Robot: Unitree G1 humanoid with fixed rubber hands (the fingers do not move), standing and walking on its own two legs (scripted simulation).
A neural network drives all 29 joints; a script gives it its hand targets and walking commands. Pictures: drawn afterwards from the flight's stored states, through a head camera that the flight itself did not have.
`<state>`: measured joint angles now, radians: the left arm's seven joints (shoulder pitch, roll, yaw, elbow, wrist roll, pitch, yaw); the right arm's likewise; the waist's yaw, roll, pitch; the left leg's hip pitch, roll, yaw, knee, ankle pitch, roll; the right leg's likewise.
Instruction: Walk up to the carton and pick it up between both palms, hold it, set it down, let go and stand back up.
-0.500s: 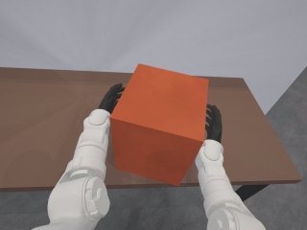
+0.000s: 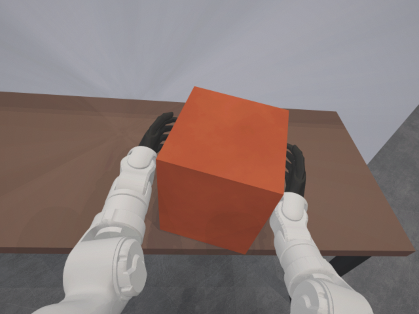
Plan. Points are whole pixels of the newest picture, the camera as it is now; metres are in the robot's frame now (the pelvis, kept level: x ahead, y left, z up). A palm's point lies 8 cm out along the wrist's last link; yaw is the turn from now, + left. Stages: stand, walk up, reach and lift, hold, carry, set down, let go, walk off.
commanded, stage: reach and lift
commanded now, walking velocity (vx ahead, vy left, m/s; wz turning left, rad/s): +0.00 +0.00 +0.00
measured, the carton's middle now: (220, 173) +0.41 -0.01 +0.04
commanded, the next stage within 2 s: none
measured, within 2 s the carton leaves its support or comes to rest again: neither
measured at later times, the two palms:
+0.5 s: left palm (141, 139) +0.41 +0.14 +0.14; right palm (301, 163) +0.37 -0.15 +0.13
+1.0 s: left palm (137, 136) +0.38 +0.14 +0.17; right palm (310, 151) +0.37 -0.15 +0.17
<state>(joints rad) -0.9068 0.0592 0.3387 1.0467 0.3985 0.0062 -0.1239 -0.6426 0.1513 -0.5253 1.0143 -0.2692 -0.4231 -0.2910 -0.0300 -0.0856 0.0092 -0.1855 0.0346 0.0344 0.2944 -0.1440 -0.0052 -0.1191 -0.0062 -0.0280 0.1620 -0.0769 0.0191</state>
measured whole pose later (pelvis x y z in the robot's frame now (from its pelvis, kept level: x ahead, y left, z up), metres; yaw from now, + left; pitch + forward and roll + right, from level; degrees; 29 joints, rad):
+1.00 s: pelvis +0.00 +0.00 +0.00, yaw +2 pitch -8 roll -1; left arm -0.70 -0.04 0.29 0.34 0.35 0.52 -0.08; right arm -0.65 0.01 -0.14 0.62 0.09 0.04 -0.23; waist -0.07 -0.08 0.08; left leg 0.00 0.03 0.01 0.32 -0.17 -0.01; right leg 0.06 -0.02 -0.05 0.22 -0.13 0.02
